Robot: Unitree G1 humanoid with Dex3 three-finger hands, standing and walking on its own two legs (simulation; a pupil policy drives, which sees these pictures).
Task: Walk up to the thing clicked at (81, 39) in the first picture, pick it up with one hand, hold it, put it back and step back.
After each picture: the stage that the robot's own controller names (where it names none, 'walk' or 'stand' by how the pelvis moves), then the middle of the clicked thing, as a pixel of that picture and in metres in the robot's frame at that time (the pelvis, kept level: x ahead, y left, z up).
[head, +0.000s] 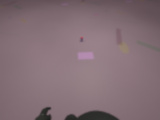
stand; (81, 39) +1.86 +0.25 -0.72
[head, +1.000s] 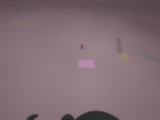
walk; (82, 46) +1.74 +0.15 -0.70
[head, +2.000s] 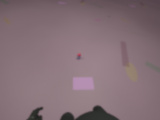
walk; (79, 56) +1.18 +0.13 -0.72
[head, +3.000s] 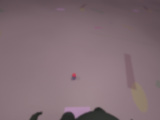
walk; (74, 76) +0.73 +0.19 -0.71
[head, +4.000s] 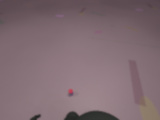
walk; (70, 92) +0.48 +0.24 -0.71
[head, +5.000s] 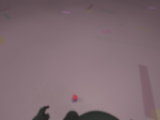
stand; (75, 98) +0.37 +0.17 -0.70
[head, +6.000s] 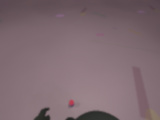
stand; (71, 103) +0.33 +0.19 -0.72
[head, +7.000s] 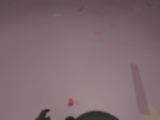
stand; (71, 102) +0.34 +0.21 -0.72
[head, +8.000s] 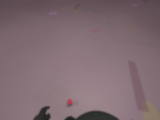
stand; (69, 102) +0.31 +0.22 -0.72
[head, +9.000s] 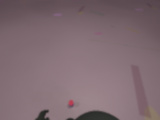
stand; (71, 103) +0.32 +0.19 -0.73
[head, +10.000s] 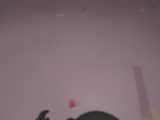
stand; (72, 103) +0.33 +0.19 -0.73
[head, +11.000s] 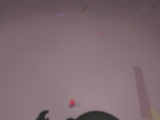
go down; (72, 103) +0.33 +0.18 -0.73
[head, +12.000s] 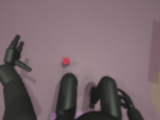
go down; (66, 62) +0.44 +0.18 -0.36
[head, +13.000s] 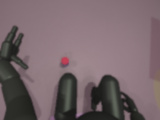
approach; (65, 62) +0.44 +0.18 -0.31
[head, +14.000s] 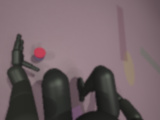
close in; (39, 54) +0.44 +0.22 -0.23
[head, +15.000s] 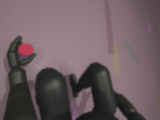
close; (25, 52) +0.43 +0.24 -0.23
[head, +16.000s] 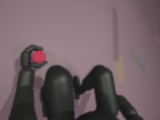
lift; (38, 57) +0.38 +0.23 -0.21
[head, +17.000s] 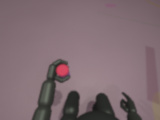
lift; (64, 73) +0.32 +0.17 +0.01
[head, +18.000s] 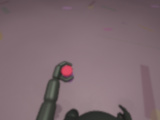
hold; (68, 74) +0.32 +0.16 +0.03
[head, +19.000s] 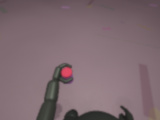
hold; (67, 76) +0.32 +0.16 +0.01
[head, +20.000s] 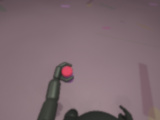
crouch; (68, 75) +0.33 +0.16 +0.01
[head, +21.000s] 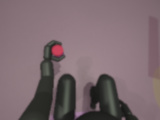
crouch; (58, 53) +0.45 +0.19 -0.09
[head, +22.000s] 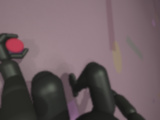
lower; (16, 48) +0.45 +0.26 -0.23
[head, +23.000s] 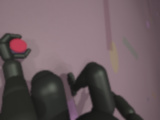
lower; (18, 48) +0.45 +0.25 -0.24
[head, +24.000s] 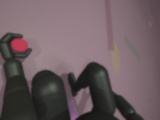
lower; (20, 47) +0.45 +0.25 -0.24
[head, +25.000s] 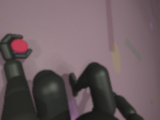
lower; (20, 48) +0.44 +0.25 -0.24
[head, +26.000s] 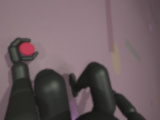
loosen; (27, 51) +0.44 +0.22 -0.24
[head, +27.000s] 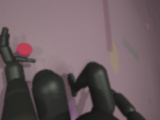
withdraw; (24, 51) +0.44 +0.23 -0.24
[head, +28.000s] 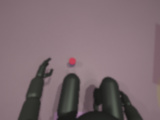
walk; (72, 62) +0.46 +0.16 -0.34
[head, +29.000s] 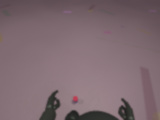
stand; (75, 99) +0.37 +0.13 -0.66
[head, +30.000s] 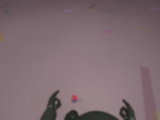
stand; (74, 98) +0.37 +0.15 -0.67
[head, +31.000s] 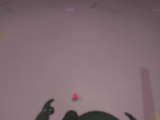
stand; (75, 97) +0.37 +0.14 -0.69
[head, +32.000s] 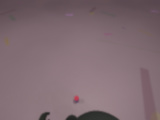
walk; (76, 99) +0.38 +0.15 -0.72
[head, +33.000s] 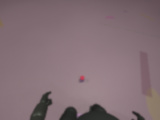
walk; (82, 79) +0.55 +0.06 -0.70
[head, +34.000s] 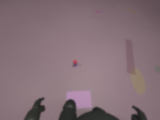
walk; (75, 63) +0.81 +0.21 -0.69
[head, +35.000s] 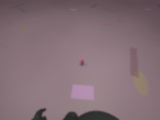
stand; (82, 62) +1.07 +0.16 -0.71
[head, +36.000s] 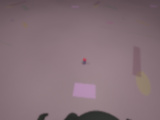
stand; (84, 61) +1.08 +0.12 -0.72
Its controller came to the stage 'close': yes
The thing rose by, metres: 0.73
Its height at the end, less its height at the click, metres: +0.00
